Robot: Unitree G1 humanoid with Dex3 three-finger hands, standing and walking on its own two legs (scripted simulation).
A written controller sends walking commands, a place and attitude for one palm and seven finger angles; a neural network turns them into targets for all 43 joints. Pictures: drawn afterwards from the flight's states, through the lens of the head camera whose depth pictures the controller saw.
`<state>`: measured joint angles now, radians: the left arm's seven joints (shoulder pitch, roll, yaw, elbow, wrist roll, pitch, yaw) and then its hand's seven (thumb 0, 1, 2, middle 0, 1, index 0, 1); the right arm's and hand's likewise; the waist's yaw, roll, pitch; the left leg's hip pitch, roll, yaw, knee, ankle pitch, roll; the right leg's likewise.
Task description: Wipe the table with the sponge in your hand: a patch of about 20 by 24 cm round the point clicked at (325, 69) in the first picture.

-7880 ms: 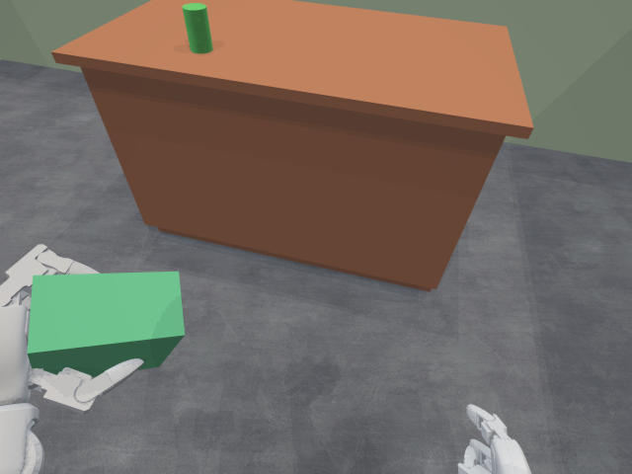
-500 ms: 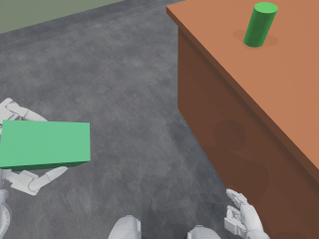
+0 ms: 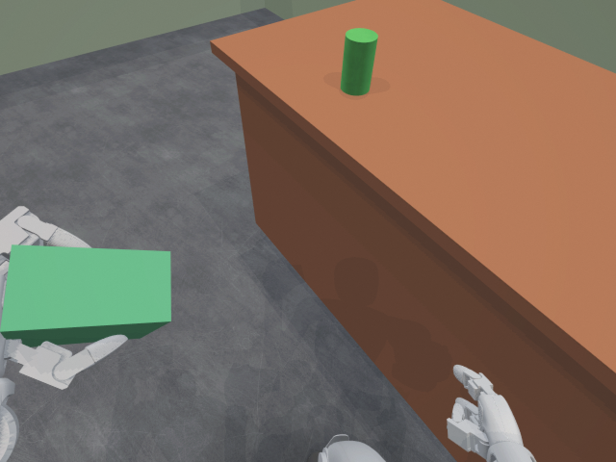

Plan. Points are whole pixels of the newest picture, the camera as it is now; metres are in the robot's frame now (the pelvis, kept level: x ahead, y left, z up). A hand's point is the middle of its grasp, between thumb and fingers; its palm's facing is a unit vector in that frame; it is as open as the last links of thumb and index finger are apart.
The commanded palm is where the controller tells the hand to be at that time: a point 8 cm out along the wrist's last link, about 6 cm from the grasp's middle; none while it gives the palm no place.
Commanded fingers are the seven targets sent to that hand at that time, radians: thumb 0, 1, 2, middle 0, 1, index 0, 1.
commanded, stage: turn to face it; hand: left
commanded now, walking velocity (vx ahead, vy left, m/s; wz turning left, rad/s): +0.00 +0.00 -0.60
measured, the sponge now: (111, 300) +0.23 +0.21 +0.16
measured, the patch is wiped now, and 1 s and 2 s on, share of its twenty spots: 0.00 0.00 0.00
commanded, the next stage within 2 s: take the last steps up to it in 1.98 s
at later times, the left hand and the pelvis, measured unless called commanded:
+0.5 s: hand (247, 306) +0.22 +0.08 +0.19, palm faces -0.01 -0.81 -0.59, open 10.7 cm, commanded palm +0.17 +0.16 +0.19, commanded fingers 0.00 0.10 1.30 -1.20 -1.60 -1.20 -1.60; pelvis -0.07 -0.06 +0.00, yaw -19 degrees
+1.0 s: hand (407, 385) +0.17 -0.06 +0.17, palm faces -0.28 -0.80 -0.53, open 10.7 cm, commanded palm +0.15 +0.04 +0.19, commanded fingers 0.00 0.10 1.30 -1.20 -1.60 -1.20 -1.60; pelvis -0.15 -0.09 +0.00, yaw -38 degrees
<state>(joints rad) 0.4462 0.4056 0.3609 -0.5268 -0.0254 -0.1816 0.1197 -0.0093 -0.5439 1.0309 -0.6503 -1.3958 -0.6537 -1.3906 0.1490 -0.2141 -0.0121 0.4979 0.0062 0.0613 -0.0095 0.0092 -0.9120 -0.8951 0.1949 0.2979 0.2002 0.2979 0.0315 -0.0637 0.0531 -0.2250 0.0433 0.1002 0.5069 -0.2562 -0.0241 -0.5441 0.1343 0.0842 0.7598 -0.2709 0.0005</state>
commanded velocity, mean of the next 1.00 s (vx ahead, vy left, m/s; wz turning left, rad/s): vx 0.00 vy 0.00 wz -0.60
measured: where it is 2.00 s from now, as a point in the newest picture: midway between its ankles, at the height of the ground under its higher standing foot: outside the picture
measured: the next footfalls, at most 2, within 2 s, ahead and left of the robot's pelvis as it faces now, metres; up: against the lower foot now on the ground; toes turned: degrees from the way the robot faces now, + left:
right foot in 0.18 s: +0.04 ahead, -0.15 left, +0.00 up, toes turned -12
left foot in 0.54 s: +0.00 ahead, +0.07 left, +0.00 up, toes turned -17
